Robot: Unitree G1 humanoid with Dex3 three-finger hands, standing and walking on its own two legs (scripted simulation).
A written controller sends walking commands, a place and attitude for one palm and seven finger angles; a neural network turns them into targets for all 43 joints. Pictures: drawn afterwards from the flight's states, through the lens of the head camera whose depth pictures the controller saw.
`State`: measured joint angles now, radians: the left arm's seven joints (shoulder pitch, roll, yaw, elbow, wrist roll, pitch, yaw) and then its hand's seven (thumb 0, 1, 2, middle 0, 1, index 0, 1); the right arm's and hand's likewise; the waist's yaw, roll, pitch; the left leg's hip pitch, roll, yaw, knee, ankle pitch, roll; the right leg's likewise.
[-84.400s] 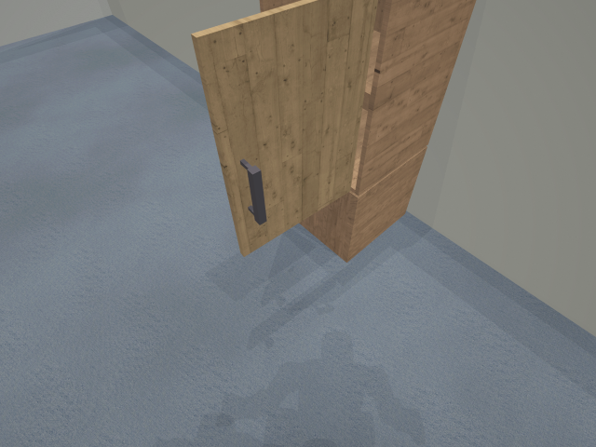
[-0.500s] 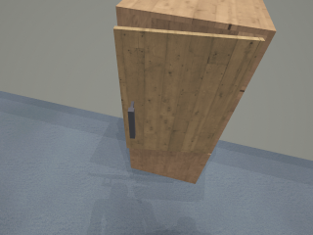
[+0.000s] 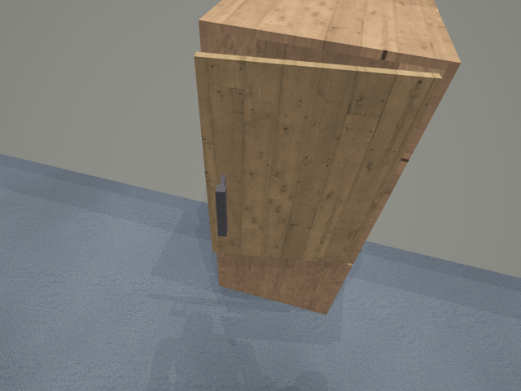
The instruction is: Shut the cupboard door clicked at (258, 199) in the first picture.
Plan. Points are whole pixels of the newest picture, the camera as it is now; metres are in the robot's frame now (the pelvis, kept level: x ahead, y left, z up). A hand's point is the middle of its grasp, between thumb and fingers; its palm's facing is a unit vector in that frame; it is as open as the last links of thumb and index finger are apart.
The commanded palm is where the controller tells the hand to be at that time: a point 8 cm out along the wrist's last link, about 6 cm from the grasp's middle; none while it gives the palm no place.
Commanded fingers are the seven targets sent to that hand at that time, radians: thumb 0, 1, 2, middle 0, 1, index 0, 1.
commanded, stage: look again from close up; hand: left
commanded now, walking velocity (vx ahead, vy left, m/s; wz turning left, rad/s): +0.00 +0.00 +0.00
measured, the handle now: (223, 206) +0.53 +0.13 -0.10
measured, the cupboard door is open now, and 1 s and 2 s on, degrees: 11 11 11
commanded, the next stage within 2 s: shuffle to correct the standing spot in 0.24 s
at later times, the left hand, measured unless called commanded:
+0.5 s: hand out of the picture +0.03 +0.15 -0.18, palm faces -0.01 -0.98 -0.18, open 7.4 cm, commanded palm none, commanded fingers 0.00 0.90 0.90 -0.20 -0.30 -0.20 -0.30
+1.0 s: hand out of the picture +0.06 +0.12 -0.18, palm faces +0.01 -0.98 -0.22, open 7.4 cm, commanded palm none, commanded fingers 0.00 0.90 0.90 -0.20 -0.30 -0.20 -0.30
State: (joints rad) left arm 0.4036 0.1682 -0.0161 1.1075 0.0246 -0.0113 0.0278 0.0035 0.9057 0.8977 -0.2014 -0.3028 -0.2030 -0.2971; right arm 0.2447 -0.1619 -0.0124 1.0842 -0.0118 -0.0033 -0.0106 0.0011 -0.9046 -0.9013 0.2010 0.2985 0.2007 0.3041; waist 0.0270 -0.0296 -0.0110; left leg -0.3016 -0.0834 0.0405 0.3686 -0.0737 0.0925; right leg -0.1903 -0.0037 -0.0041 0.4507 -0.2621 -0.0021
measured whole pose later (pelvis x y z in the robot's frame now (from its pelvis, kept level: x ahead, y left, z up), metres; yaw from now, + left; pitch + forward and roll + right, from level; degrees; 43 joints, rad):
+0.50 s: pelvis +0.04 -0.03 +0.00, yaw -1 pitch +1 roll +0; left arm 0.32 0.17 -0.02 1.10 0.01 -0.01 0.03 0.00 0.91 0.90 -0.20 -0.30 -0.20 -0.30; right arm 0.27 -0.15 0.00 1.12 -0.02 -0.02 -0.02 0.00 -0.90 -0.90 0.20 0.30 0.20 0.30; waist 0.00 -0.03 -0.01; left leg -0.28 -0.06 0.05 0.42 -0.16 0.06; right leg -0.15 0.02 0.01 0.45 -0.32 -0.03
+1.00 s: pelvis +0.06 -0.05 -0.01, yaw -2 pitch +0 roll +0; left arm 0.30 0.15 0.00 1.04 0.01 0.00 0.06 0.00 0.90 0.90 -0.20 -0.30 -0.20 -0.30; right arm 0.19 -0.16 -0.01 1.05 -0.01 0.01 -0.04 0.00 -0.91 -0.90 0.20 0.30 0.20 0.30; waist 0.02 -0.01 0.04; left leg -0.29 -0.02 0.05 0.55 -0.25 0.02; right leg -0.14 0.06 0.01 0.51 -0.37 -0.06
